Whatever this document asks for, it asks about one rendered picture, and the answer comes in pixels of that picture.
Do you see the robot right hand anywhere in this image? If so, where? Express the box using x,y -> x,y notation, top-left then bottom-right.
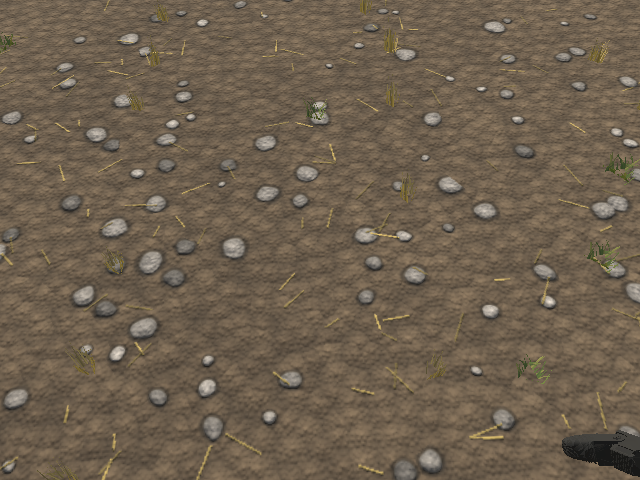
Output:
562,430 -> 640,477

